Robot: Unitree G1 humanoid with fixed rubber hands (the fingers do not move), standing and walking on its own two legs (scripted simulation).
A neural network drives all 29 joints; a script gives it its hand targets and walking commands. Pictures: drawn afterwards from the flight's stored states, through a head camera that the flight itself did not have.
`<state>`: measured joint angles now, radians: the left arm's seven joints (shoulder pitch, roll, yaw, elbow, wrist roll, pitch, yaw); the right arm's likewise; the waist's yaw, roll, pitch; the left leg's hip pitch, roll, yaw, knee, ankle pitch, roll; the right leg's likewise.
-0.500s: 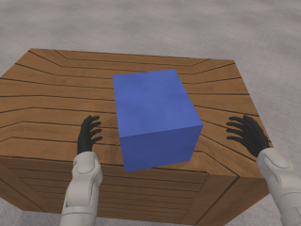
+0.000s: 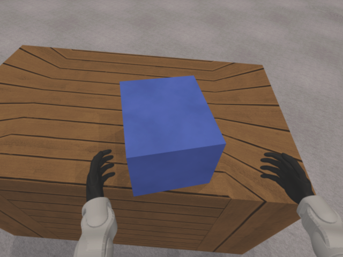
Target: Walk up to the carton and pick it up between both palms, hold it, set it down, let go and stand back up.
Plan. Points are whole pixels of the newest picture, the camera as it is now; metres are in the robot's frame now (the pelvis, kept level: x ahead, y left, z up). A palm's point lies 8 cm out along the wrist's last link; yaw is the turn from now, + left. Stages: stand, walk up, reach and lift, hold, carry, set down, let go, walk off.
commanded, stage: set down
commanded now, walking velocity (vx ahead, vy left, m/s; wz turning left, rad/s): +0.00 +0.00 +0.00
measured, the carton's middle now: (165, 133) +0.43 +0.04 +0.01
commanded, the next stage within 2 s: let go in 1.42 s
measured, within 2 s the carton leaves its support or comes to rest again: neither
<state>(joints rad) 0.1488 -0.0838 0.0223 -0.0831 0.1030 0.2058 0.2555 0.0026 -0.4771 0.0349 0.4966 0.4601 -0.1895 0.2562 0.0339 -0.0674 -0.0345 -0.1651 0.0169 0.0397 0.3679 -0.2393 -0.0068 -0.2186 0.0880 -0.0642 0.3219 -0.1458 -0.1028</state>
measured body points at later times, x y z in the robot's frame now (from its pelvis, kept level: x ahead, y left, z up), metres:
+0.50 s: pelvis +0.01 +0.01 +0.00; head +0.01 +0.04 +0.45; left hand +0.20 +0.22 -0.02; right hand +0.20 -0.23 -0.02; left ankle -0.03 +0.12 -0.75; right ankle +0.01 -0.05 -0.75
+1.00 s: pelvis +0.00 +0.05 +0.00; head -0.01 +0.07 +0.45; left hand +0.18 +0.24 -0.06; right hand +0.17 -0.21 -0.05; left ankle -0.03 +0.12 -0.75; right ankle +0.01 -0.05 -0.75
